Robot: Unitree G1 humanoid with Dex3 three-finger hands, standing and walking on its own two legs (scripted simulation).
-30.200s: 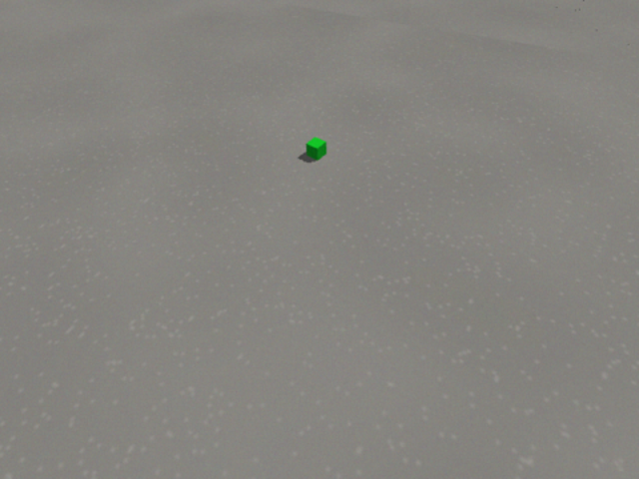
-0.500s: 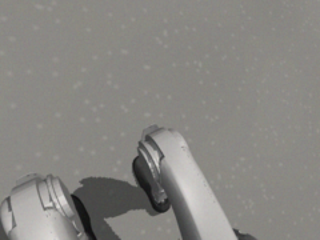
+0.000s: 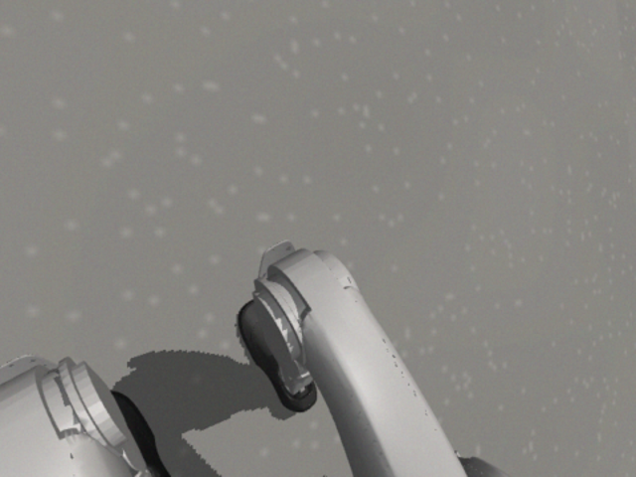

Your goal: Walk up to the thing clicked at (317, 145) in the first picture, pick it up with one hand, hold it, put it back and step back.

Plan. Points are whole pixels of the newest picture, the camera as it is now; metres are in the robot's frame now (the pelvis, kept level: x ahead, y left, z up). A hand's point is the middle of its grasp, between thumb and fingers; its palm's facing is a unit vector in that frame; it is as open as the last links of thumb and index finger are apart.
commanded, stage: rest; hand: left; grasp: from above
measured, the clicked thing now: out of the picture +0.51 +0.31 -0.27
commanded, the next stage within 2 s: open in 0.50 s
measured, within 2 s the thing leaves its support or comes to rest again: rests again in 0.48 s
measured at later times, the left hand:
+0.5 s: hand out of the picture +0.49 +0.30 -0.24, palm faces -0.11 -0.43 -0.90, open 9.7 cm
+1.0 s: hand out of the picture +0.50 +0.30 -0.25, palm faces -0.09 -0.42 -0.90, open 11.4 cm
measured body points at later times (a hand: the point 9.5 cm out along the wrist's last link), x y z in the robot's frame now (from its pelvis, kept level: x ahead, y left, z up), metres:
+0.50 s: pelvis +0.00 +0.00 +0.00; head +0.32 +0.09 +0.30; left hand +0.50 +0.32 -0.19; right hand -0.03 -0.23 -0.04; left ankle +0.06 +0.13 -0.30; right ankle +0.12 -0.11 -0.30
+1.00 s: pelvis +0.00 +0.00 +0.01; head +0.32 +0.09 +0.30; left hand +0.50 +0.32 -0.19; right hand -0.03 -0.23 -0.03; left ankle +0.06 +0.13 -0.30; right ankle +0.12 -0.11 -0.30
